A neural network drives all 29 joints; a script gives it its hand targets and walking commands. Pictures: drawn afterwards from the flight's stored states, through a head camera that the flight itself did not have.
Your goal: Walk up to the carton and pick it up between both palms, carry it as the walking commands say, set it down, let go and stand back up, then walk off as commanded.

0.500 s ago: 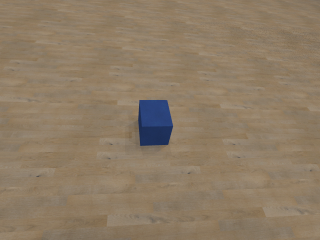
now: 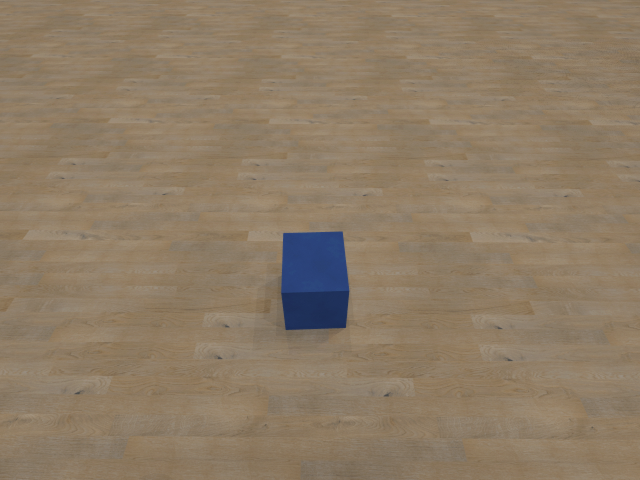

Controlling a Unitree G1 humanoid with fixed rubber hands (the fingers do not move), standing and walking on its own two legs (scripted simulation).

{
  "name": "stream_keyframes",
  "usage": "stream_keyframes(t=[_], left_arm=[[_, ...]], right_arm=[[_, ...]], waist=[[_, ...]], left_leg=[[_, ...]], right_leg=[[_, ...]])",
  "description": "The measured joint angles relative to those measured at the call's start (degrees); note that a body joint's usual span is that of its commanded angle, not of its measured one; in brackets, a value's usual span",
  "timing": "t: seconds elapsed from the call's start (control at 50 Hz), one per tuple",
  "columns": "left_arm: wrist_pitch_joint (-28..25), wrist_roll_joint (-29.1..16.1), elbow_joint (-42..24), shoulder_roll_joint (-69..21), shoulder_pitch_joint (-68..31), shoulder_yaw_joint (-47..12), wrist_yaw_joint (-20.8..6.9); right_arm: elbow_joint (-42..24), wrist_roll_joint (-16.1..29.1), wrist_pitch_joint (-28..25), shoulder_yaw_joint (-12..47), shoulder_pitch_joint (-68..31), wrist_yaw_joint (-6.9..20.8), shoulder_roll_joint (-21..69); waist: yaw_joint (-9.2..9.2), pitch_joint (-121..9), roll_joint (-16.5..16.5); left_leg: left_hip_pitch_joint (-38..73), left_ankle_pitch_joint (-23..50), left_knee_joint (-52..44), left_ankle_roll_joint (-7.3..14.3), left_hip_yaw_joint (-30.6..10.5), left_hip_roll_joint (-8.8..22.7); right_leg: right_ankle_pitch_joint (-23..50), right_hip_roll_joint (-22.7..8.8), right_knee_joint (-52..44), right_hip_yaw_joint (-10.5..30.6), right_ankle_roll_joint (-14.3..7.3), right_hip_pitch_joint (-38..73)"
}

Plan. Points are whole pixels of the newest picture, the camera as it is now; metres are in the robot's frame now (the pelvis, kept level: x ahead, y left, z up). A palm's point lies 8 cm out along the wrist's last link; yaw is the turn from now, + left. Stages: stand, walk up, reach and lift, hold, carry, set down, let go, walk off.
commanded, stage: walk up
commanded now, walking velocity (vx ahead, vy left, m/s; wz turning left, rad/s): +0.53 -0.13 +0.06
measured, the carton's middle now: (314, 280) +0.95 +0.01 -0.66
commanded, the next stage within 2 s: none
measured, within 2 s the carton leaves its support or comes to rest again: neither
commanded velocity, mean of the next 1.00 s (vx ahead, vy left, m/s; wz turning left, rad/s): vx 0.34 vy -0.05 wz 0.06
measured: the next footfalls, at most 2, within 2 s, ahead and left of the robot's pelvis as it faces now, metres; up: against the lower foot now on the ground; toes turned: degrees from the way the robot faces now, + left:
left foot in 0.42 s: +0.36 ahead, +0.06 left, +0.00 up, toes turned +8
right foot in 0.88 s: +0.54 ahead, -0.19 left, +0.00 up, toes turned -8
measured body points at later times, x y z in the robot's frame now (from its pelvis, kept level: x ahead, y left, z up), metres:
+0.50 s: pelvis +0.27 +0.00 -0.02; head +0.32 +0.00 +0.43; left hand +0.14 +0.22 -0.15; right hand +0.41 -0.22 -0.16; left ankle +0.32 +0.05 -0.74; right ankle +0.09 -0.10 -0.64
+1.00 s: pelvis +0.43 -0.07 -0.01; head +0.47 -0.10 +0.44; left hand +0.52 +0.17 -0.14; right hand +0.40 -0.30 -0.18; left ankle +0.34 +0.05 -0.66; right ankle +0.50 -0.19 -0.74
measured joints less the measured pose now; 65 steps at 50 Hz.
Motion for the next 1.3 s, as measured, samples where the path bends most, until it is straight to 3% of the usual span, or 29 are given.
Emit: stream_keyframes(t=[0.1,0.2,0.3,0.36,0.4,0.42,0.46,0.5,0.54,0.6,0.68,0.76,0.84,0.88,0.9,0.94,1.0,1.06,1.18,1.26,1.3], left_arm=[[-1.5,-0.2,3.0,-0.8,7.8,-0.4,0.6],[-2.1,-0.3,5.5,-2.9,13.0,-1.6,1.0],[-2.5,0.2,7.7,-4.7,16.4,-2.7,1.8],[-2.3,0.4,8.6,-5.2,17.9,-2.9,2.3],[-2.0,-0.1,9.3,-5.4,18.7,-2.5,2.8],[-1.8,-0.6,9.5,-5.8,19.5,-2.4,2.9],[-1.3,-1.1,9.1,-5.7,17.4,-1.6,3.1],[-0.7,-1.0,7.9,-5.2,13.5,-0.9,3.0],[-0.2,-0.2,6.3,-4.6,9.0,-0.5,2.6],[1.0,0.6,4.0,-3.4,2.8,0.1,1.8],[2.3,0.9,2.1,-2.7,-3.4,0.2,0.8],[2.7,0.7,1.0,-3.7,-7.4,-0.5,0.0],[1.8,0.8,-0.1,-5.3,-9.8,-1.4,0.1],[0.4,1.0,-0.5,-5.4,-10.0,-1.5,0.6],[-0.4,1.4,-0.8,-5.8,-10.1,-1.4,1.0],[-0.5,0.9,-1.4,-6.1,-9.4,-1.3,2.4],[0.2,0.6,-1.2,-5.0,-7.4,-1.6,4.2],[1.1,0.9,-0.9,-3.4,-5.3,-1.9,4.7],[2.5,1.7,-1.3,-0.6,-2.2,-0.9,4.5],[3.8,1.7,-1.3,1.2,-1.6,0.1,3.3],[4.6,1.4,-0.9,1.2,-0.7,0.3,2.6]], right_arm=[[-1.6,0.1,0.8,0.3,-7.3,1.0,0.8],[-2.4,0.7,1.2,1.6,-13.5,1.6,2.6],[-2.7,1.7,0.7,3.0,-18.8,1.4,4.7],[-2.2,1.8,0.0,3.7,-20.7,0.9,5.7],[-1.4,1.4,-1.0,3.9,-20.1,0.5,6.2],[-1.2,0.9,-1.7,3.9,-19.1,0.3,6.3],[-0.5,0.9,-2.7,3.4,-15.7,-0.3,6.3],[1.9,1.5,-2.5,2.8,-10.8,-0.8,5.3],[4.6,1.6,-2.4,2.4,-6.1,-1.2,4.3],[7.3,1.5,-2.9,2.4,0.2,-1.4,3.9],[9.4,1.2,-3.4,2.8,7.1,-1.5,4.6],[10.3,1.4,-3.3,2.9,10.5,-1.6,6.0],[11.3,1.4,-2.3,2.7,11.6,-2.1,6.8],[11.7,1.5,-2.0,2.7,12.3,-2.4,7.2],[11.9,1.5,-1.7,2.6,11.9,-2.7,7.0],[11.0,1.5,-0.1,1.9,9.7,-2.8,6.1],[8.3,1.5,1.7,0.5,4.8,-2.7,4.3],[5.4,1.1,2.9,-0.6,-0.1,-2.3,2.5],[1.1,0.9,6.0,-0.8,-5.9,-0.7,0.6],[0.1,1.0,5.8,0.5,-6.8,-0.1,1.5],[-0.3,0.5,4.3,1.2,-5.9,-0.3,1.7]], waist=[[3.21,-0.8,-0.4],[5.80,0.9,-0.9],[7.56,3.7,-1.8],[7.73,5.2,-2.3],[7.00,5.7,-1.9],[6.42,5.4,-1.2],[4.49,6.1,-2.0],[3.29,6.4,-2.0],[2.03,6.5,-1.7],[0.02,6.6,-1.9],[-1.81,6.3,-2.8],[-2.50,5.9,-3.5],[-2.66,5.2,-3.1],[-2.66,4.4,-3.1],[-2.27,4.5,-2.1],[-1.87,5.0,-0.6],[-0.89,5.7,0.6],[0.36,6.1,0.8],[2.23,5.1,-0.4],[3.56,3.7,-2.2],[3.10,2.2,-1.4]], left_leg=[[-5.7,7.2,-5.5,-1.6,-0.1,0.0],[-7.1,9.8,-16.1,-2.8,0.6,-1.3],[-4.7,9.0,-26.2,-1.4,4.2,-5.0],[-0.8,6.5,-31.6,0.2,6.9,-8.3],[4.5,8.3,-36.0,1.8,8.2,-10.0],[7.7,10.3,-38.1,4.1,8.3,-9.8],[8.9,4.2,-35.4,6.4,8.1,-10.4],[11.8,1.6,-36.1,6.2,7.3,-10.4],[15.3,2.4,-39.6,4.1,6.5,-10.0],[19.6,2.7,-44.3,4.2,5.1,-9.1],[23.3,2.3,-47.5,2.7,3.5,-7.4],[26.2,0.5,-48.5,0.9,3.3,-6.3],[27.7,-4.0,-45.0,-0.6,4.0,-6.1],[26.9,-8.1,-39.9,-1.6,3.8,-6.3],[24.9,-11.5,-33.9,-1.6,3.5,-5.8],[18.6,-16.8,-18.3,-2.3,1.4,-6.7],[10.2,-14.4,-3.3,-4.3,0.0,-8.0],[4.4,-9.9,0.4,-5.5,-1.4,-8.1],[2.4,-7.3,-8.3,-6.3,-1.7,-6.6],[9.6,-5.4,-23.9,-4.9,-0.5,-5.5],[15.4,-4.4,-34.8,-4.1,-1.2,-4.6]], right_leg=[[-1.4,2.0,-4.8,0.1,-1.1,6.5],[-3.5,2.3,-8.8,0.9,-1.0,13.0],[-7.3,0.5,-10.7,1.8,0.2,18.9],[-10.9,-1.2,-8.1,1.7,1.3,21.1],[-13.3,-1.9,0.8,1.1,2.2,19.9],[-12.4,-2.0,10.4,1.0,2.6,16.5],[-13.1,-2.7,33.9,4.0,3.8,6.6],[-11.1,-3.2,47.2,6.0,5.1,-1.8],[-8.4,-4.5,50.1,6.4,5.8,-8.8],[-5.0,-6.4,45.7,6.7,6.4,-16.6],[0.8,-7.9,36.4,6.4,6.9,-22.2],[6.4,-8.2,24.8,5.0,6.8,-21.6],[4.4,-7.8,15.9,3.5,6.4,-16.0],[5.7,-7.6,10.1,2.6,5.8,-10.7],[3.4,-7.4,11.4,2.3,4.5,-10.8],[-0.1,-8.0,14.3,2.1,3.9,-11.3],[1.5,-9.3,10.9,1.8,5.1,-9.2],[3.2,-10.3,7.6,1.9,4.9,-7.9],[4.5,-12.4,6.6,2.1,6.3,-8.3],[4.4,-12.9,8.0,2.4,7.4,-9.0],[1.5,-12.0,11.5,1.8,7.3,-10.2]])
